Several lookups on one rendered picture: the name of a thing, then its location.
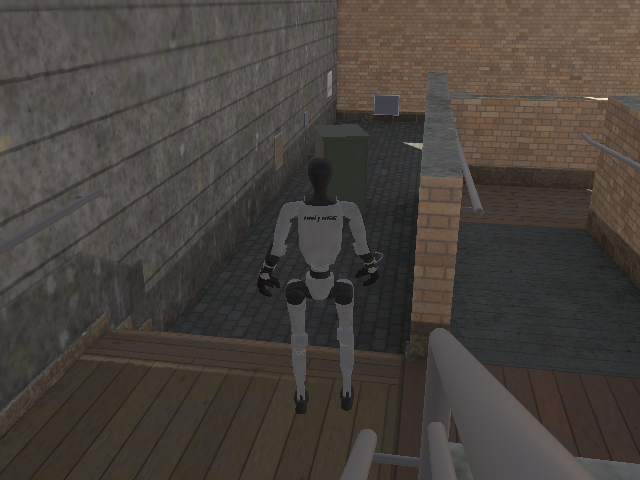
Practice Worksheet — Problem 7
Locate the robot right upper arm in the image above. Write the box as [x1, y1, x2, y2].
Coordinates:
[341, 201, 370, 255]

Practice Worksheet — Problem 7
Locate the right robot forearm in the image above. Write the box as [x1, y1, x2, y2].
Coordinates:
[359, 240, 378, 273]

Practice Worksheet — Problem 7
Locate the robot left foot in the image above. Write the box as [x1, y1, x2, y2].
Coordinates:
[294, 389, 309, 414]

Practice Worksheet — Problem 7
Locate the robot left shin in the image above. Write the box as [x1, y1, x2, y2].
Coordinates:
[291, 334, 306, 401]

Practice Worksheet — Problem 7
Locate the robot left hand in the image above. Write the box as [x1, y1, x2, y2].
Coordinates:
[257, 275, 280, 297]

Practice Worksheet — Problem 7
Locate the robot left upper arm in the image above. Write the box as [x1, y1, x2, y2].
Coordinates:
[270, 201, 300, 257]

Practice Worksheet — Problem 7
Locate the left robot forearm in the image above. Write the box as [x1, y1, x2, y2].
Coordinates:
[259, 241, 280, 280]

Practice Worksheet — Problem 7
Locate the robot right hand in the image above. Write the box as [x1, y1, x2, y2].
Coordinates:
[355, 268, 379, 286]

